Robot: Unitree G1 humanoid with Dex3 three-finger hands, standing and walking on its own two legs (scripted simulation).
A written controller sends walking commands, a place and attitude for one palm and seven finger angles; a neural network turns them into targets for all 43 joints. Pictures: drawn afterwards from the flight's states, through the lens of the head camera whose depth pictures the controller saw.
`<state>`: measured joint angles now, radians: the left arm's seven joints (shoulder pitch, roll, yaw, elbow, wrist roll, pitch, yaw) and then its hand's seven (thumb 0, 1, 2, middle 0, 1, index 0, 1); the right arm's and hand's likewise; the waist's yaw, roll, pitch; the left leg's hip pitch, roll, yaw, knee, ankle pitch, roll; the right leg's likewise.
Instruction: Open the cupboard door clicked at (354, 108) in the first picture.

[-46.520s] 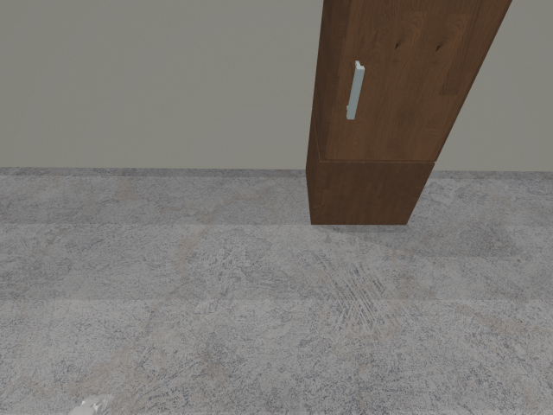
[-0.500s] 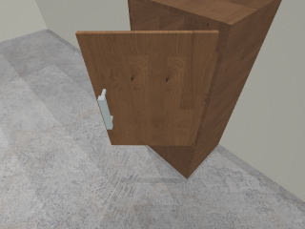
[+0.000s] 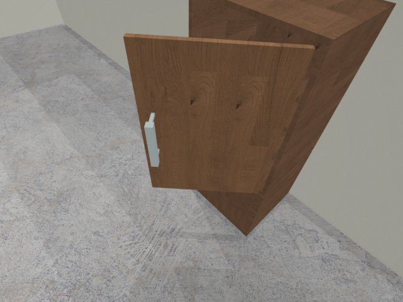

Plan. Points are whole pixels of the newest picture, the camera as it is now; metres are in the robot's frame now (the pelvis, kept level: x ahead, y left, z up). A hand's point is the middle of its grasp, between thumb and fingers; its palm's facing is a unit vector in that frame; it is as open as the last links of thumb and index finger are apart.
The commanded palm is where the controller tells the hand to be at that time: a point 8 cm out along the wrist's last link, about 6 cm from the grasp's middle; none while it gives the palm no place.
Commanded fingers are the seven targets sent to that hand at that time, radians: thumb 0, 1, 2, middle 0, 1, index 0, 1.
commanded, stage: come to a stop and stand still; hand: left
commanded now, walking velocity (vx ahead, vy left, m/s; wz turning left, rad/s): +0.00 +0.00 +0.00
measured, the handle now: (153, 140) +0.55 +0.18 -0.05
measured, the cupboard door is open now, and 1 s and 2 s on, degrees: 44 44 44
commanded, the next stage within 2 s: look again from close up in 0.06 s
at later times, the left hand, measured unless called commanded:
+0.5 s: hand out of the picture -0.03 +0.18 -0.18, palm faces +0.03 -0.98 -0.21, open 7.4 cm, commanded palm none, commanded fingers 0.00 0.90 0.90 -0.20 -0.30 -0.20 -0.30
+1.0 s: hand out of the picture -0.06 +0.14 -0.19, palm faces +0.08 -0.99 -0.12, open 7.4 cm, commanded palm none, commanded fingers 0.00 0.90 0.90 -0.20 -0.30 -0.20 -0.30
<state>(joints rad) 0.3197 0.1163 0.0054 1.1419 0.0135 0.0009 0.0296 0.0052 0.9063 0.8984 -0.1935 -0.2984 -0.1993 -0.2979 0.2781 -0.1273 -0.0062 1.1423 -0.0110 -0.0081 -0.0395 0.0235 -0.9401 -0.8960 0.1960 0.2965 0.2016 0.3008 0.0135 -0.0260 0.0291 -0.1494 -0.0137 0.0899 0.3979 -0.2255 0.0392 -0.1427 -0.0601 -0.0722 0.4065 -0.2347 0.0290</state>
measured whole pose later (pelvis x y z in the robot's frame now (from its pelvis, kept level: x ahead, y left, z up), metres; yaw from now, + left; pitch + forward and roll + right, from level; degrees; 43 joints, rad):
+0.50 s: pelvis -0.03 +0.00 -0.01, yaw +1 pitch -2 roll +0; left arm 0.32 0.16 -0.01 1.08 0.02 -0.01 0.04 0.01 0.91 0.90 -0.19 -0.30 -0.20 -0.30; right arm 0.30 -0.15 0.00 1.06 -0.02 -0.01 -0.02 0.02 -0.93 -0.90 0.20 0.30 0.20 0.30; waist -0.01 0.00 0.01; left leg -0.24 -0.02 0.08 0.50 -0.23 0.05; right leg -0.22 -0.07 -0.08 0.52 -0.25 0.02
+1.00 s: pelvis -0.03 -0.01 -0.01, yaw +1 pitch -1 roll -1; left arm 0.39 0.14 0.01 1.08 0.02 -0.01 0.01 0.00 0.90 0.90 -0.19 -0.30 -0.20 -0.30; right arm 0.34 -0.12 -0.01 1.10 -0.02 -0.01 -0.01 0.01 -0.91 -0.90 0.19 0.30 0.20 0.30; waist 0.00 -0.04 0.00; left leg -0.28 0.01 0.05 0.56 -0.26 0.03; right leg -0.25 -0.04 -0.09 0.55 -0.31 -0.02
